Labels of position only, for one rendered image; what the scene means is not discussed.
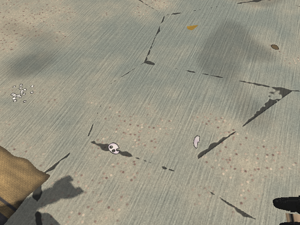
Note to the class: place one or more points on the right robot hand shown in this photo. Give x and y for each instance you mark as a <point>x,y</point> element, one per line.
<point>289,204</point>

